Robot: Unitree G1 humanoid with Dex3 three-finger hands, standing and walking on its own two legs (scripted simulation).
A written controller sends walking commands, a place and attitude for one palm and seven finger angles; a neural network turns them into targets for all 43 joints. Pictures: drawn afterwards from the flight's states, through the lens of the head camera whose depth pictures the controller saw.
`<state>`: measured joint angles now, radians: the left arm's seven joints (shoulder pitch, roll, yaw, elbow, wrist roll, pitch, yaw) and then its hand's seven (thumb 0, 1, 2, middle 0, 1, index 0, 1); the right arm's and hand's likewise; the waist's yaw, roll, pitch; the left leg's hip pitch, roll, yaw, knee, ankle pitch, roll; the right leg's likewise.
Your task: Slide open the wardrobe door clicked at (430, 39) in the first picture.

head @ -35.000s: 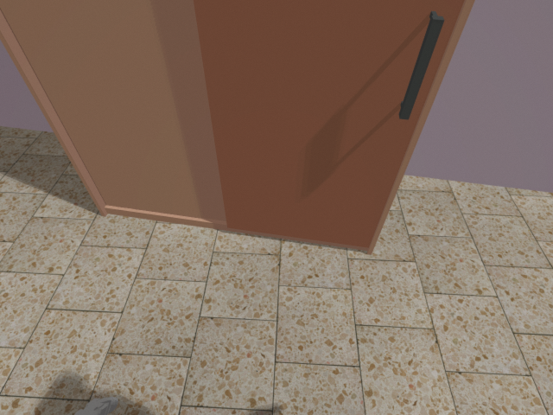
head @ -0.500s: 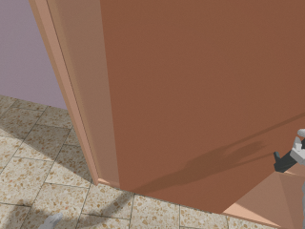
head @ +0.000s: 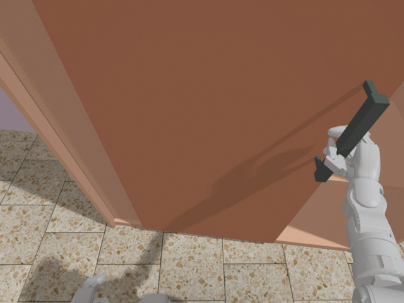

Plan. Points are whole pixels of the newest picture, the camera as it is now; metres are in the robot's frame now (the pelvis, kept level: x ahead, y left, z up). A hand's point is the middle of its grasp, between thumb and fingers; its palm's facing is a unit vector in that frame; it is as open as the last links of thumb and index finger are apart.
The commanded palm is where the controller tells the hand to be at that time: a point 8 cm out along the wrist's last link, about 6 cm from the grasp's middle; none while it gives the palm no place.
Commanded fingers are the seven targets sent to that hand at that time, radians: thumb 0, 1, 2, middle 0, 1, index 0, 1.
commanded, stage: stop walking and hold the door there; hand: right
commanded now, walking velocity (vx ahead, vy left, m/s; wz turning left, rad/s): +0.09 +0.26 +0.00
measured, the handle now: (341, 137) +0.44 -0.26 +0.09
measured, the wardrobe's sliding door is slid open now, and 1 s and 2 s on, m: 0.45 0.45 0.45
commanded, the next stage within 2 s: loosen the grip on the handle in 0.70 s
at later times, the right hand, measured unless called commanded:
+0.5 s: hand (330, 158) +0.39 -0.23 +0.07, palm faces +0.26 +0.95 -0.19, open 5.2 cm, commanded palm +0.36 -0.27 +0.04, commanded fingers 0.00 -0.90 -0.90 0.45 1.40 0.45 1.40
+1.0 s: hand (336, 156) +0.39 -0.24 +0.08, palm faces +0.27 +0.94 -0.19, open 7.2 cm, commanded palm +0.35 -0.28 +0.08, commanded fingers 0.00 0.43 -0.26 0.44 1.38 0.44 1.38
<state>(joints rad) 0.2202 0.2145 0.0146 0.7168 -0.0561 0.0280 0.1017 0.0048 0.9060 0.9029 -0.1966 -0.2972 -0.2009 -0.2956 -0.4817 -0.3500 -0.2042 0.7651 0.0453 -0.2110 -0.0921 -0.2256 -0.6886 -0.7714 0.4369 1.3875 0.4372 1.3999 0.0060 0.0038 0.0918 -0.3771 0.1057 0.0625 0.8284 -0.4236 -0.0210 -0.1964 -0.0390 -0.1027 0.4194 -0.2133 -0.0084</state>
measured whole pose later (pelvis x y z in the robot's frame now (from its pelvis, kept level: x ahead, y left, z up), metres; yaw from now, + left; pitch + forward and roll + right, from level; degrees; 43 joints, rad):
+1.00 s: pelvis -0.02 +0.00 -0.01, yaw +1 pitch +2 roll +0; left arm 0.31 0.24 0.01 0.69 -0.01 -0.10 0.00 0.00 0.90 0.90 -0.20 -0.30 -0.21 -0.30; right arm -0.58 -0.40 -0.33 0.88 -0.02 -0.11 -0.01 -0.10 -0.39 -0.64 0.44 1.37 0.44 1.40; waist 0.06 0.02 0.01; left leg -0.30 0.01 0.09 0.50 -0.23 0.03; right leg -0.32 -0.06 -0.11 0.50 -0.21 0.00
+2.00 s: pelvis +0.00 -0.01 -0.02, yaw -1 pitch +6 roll +1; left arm 0.30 0.28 0.01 0.74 -0.03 -0.08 0.06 0.00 0.90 0.90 -0.20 -0.30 -0.20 -0.30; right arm -0.51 -0.50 -0.39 0.81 0.05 -0.12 0.08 -0.02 0.55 -0.20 0.25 1.15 0.27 1.16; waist 0.04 0.00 -0.01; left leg -0.39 0.02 0.12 0.58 -0.30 0.01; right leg -0.44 -0.05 -0.07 0.63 -0.30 -0.02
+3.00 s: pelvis -0.01 -0.01 -0.01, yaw -2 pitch +1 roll +1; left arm 0.20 0.26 -0.05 0.72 -0.05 -0.22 0.12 0.01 0.90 0.90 -0.20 -0.30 -0.21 -0.30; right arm -0.06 -0.39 -0.39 0.32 0.30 -0.13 0.33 -0.02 0.55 -0.20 0.24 1.14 0.25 1.15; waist -0.04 -0.02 0.01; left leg -0.29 0.02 0.14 0.58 -0.30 0.02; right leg -0.35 -0.04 -0.04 0.62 -0.29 -0.01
